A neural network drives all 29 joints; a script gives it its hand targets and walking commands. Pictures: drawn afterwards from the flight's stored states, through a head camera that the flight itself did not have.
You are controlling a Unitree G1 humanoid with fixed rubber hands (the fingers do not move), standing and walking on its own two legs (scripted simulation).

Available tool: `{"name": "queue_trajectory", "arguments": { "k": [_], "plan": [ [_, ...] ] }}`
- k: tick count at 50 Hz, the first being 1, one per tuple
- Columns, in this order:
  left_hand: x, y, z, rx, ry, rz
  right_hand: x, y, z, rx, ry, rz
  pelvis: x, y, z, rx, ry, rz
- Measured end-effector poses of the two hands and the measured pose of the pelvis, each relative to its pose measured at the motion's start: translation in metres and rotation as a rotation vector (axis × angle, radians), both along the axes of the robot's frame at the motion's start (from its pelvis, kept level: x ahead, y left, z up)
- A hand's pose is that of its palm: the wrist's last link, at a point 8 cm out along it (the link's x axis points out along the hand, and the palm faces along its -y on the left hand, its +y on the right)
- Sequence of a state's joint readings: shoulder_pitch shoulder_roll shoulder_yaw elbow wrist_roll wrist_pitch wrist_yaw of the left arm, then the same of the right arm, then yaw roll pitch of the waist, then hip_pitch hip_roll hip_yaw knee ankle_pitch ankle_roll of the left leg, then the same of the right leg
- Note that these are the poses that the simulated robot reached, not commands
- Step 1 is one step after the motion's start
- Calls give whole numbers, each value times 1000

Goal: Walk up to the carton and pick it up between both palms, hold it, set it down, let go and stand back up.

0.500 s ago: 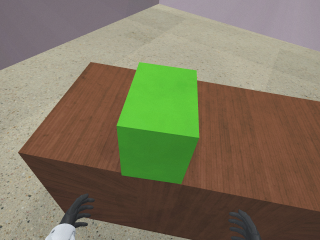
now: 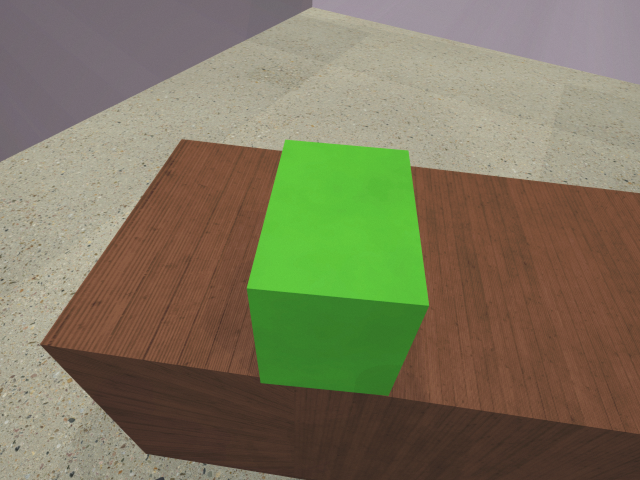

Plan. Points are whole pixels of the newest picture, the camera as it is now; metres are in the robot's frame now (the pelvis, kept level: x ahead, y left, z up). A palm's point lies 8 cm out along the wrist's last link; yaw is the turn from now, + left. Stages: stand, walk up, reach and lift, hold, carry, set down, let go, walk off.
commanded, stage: stand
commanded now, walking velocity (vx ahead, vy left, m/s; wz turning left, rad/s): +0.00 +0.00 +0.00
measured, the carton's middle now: (335, 264) +0.44 -0.01 -0.01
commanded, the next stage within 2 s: none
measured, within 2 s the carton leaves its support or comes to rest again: neither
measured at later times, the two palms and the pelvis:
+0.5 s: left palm out of the picture -0.06 +0.23 -0.14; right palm out of the picture -0.07 -0.20 -0.13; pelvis -0.05 +0.02 +0.01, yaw +0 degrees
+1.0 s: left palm out of the picture -0.12 +0.22 -0.14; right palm out of the picture -0.11 -0.18 -0.14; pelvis -0.07 +0.03 +0.01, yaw +0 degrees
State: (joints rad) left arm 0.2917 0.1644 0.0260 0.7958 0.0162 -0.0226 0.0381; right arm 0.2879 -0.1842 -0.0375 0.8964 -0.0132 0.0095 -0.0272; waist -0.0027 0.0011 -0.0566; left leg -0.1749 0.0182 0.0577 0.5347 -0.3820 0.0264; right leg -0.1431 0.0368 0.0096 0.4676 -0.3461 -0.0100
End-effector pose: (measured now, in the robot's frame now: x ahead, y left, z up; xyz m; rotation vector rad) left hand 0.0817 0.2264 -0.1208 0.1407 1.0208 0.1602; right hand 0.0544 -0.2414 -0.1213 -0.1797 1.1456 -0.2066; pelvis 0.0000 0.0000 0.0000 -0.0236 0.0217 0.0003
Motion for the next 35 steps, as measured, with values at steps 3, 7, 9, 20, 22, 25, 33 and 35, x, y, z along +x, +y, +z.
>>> {"name": "queue_trajectory", "arguments": {
  "k": [3,7,9,20,22,25,33,35],
  "plan": [
    [-19,6,-5,0,63,12,-16,7,-2,6,45,-2,-5,4,2,3,-5,2],
    [-49,14,-8,9,150,32,-39,17,-6,21,105,-10,-11,10,4,5,-15,0],
    [-64,18,-8,15,185,42,-50,21,-8,27,128,-14,-14,12,5,7,-22,-2],
    [-121,10,-16,-21,310,57,-100,36,-12,52,204,-32,-36,18,7,11,-62,2],
    [-131,5,-18,-37,331,55,-109,40,-12,57,220,-30,-40,19,8,12,-65,3],
    [-144,0,-20,-56,358,54,-122,45,-12,64,246,-30,-46,20,9,13,-66,3],
    [-175,-4,-21,-75,420,56,-148,54,-13,80,284,-36,-58,24,9,16,-69,4],
    [-180,-3,-21,-74,427,57,-151,57,-14,85,287,-36,-60,25,9,16,-69,3]
  ]
}}
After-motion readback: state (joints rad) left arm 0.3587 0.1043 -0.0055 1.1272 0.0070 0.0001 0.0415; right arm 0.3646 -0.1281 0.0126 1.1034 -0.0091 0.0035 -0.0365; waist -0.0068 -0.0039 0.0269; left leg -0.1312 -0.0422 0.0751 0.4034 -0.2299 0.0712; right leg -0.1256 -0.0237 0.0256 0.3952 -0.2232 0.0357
